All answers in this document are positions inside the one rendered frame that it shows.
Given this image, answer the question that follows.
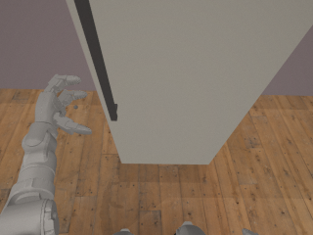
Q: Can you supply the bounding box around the robot left hand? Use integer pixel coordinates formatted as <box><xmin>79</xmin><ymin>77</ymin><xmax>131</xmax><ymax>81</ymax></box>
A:
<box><xmin>34</xmin><ymin>74</ymin><xmax>92</xmax><ymax>135</ymax></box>

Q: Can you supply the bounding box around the right robot thigh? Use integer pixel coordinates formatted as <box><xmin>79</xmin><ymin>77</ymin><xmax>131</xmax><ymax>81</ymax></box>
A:
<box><xmin>176</xmin><ymin>224</ymin><xmax>205</xmax><ymax>235</ymax></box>

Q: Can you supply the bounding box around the left robot upper arm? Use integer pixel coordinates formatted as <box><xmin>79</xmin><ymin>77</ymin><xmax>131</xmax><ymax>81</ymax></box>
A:
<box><xmin>0</xmin><ymin>198</ymin><xmax>60</xmax><ymax>235</ymax></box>

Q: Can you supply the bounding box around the fridge door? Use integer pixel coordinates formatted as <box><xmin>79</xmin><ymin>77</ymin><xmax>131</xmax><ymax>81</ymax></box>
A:
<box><xmin>67</xmin><ymin>0</ymin><xmax>313</xmax><ymax>165</ymax></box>

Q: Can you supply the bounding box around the robot left forearm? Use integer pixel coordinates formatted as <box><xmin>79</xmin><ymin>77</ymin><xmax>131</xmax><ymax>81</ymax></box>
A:
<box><xmin>0</xmin><ymin>121</ymin><xmax>59</xmax><ymax>217</ymax></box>

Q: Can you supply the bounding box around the right robot shin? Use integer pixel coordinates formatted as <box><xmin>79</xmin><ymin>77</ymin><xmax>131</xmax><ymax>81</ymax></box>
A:
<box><xmin>182</xmin><ymin>221</ymin><xmax>193</xmax><ymax>226</ymax></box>

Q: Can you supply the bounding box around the handle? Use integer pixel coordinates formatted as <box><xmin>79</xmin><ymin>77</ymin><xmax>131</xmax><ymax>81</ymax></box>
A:
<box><xmin>73</xmin><ymin>0</ymin><xmax>117</xmax><ymax>121</ymax></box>

